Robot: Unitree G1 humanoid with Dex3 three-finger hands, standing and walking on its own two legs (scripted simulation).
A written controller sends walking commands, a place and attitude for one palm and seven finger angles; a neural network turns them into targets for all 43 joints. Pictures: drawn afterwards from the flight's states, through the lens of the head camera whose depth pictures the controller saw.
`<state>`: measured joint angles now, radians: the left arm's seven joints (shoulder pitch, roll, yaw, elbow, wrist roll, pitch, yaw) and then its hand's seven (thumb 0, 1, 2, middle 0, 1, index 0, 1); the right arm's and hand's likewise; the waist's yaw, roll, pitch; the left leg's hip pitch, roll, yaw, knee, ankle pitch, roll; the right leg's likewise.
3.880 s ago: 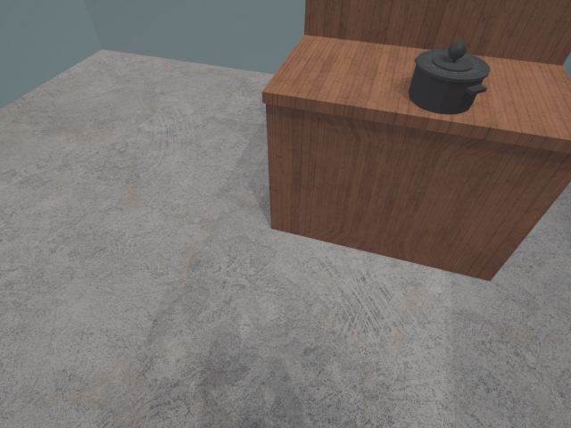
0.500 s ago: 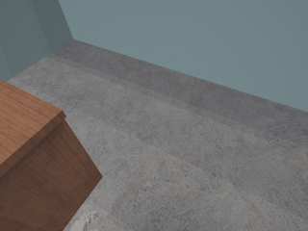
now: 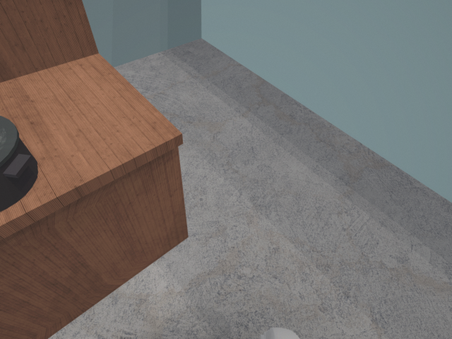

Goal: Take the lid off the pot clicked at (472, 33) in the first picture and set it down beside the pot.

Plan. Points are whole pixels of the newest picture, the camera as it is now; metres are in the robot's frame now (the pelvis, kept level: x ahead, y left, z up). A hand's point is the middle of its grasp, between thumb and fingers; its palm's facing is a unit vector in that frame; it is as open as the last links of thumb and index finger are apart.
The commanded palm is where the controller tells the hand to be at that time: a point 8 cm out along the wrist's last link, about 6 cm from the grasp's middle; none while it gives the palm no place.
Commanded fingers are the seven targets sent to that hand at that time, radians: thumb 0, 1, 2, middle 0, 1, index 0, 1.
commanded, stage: turn to face it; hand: left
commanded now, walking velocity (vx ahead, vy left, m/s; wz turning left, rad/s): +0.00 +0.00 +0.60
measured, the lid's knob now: out of the picture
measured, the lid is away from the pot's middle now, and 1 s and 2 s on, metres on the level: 0.00 0.00 0.00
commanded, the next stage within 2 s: take the last steps up to it in 1.22 s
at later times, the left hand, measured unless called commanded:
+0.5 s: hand out of the picture -0.03 +0.13 -0.14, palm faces +0.37 -0.89 -0.28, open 7.4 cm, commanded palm none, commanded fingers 0.00 0.90 0.90 -0.20 -0.30 -0.20 -0.30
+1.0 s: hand out of the picture -0.12 +0.19 -0.17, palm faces +0.61 -0.75 -0.25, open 7.4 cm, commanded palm none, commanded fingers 0.00 0.90 0.90 -0.20 -0.30 -0.20 -0.30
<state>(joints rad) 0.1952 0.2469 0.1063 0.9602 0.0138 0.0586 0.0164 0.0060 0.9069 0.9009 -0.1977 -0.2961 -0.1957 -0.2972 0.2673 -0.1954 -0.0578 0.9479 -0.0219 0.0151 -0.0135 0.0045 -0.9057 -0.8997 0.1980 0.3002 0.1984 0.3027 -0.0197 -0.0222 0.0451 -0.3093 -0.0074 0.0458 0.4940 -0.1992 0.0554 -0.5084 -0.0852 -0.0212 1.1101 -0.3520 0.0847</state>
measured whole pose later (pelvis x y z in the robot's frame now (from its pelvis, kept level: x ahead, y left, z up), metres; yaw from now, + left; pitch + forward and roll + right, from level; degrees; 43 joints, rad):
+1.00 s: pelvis -0.06 -0.03 +0.00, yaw +35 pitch -1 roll +0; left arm 0.20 0.25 0.07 0.94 0.01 0.05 0.02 0.01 0.91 0.90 -0.20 -0.30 -0.20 -0.30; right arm 0.18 -0.19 -0.02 0.93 -0.01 0.02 -0.01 0.00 -0.90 -0.90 0.20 0.30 0.20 0.30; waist 0.01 -0.04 0.07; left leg -0.17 -0.05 0.00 0.44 -0.25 0.05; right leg -0.49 -0.10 -0.02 1.08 -0.37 0.09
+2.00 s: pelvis +0.01 +0.05 +0.00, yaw +45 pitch +0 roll +1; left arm 0.44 0.14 0.05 1.15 0.02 -0.01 0.00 0.01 0.90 0.90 -0.20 -0.30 -0.20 -0.30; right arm 0.19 -0.13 -0.04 0.99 -0.01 -0.07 -0.02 -0.01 -0.92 -0.90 0.20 0.30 0.20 0.30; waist 0.04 -0.04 0.01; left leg -0.22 0.00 0.12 0.51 -0.29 0.04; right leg -0.33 -0.07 -0.06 1.02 -0.43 -0.03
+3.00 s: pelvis +0.08 +0.14 -0.02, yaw +42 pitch -3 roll +3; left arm 0.32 0.22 0.04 0.97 0.02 0.08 0.05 0.00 0.90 0.90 -0.20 -0.30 -0.20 -0.30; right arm 0.24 -0.22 -0.04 0.88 -0.03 0.05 -0.01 0.00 -0.91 -0.90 0.19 0.30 0.19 0.30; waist 0.03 0.01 -0.03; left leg -0.19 -0.05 0.11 0.60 -0.35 0.05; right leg -0.47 -0.05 0.01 0.80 -0.35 -0.01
